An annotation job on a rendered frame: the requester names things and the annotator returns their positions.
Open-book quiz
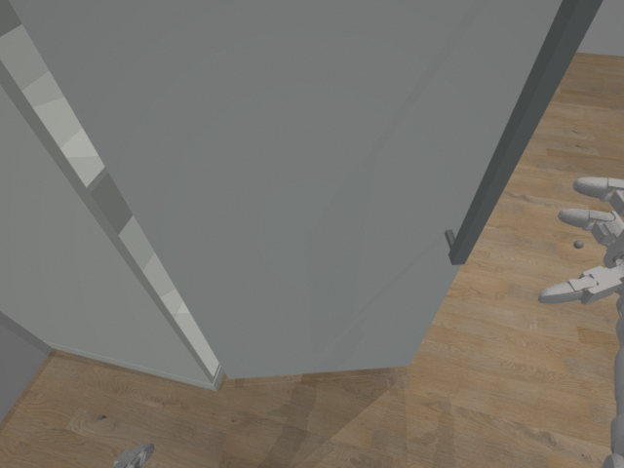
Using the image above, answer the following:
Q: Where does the fridge door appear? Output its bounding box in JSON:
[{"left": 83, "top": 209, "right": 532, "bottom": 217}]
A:
[{"left": 9, "top": 0, "right": 563, "bottom": 379}]

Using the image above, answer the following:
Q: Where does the left robot hand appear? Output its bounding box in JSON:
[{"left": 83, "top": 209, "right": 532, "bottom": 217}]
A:
[{"left": 113, "top": 443, "right": 154, "bottom": 468}]

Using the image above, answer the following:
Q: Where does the handle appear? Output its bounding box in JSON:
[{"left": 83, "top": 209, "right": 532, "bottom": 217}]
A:
[{"left": 445, "top": 0, "right": 604, "bottom": 265}]

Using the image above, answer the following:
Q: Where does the right robot hand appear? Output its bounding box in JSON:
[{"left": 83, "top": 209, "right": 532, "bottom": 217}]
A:
[{"left": 538, "top": 177, "right": 624, "bottom": 305}]

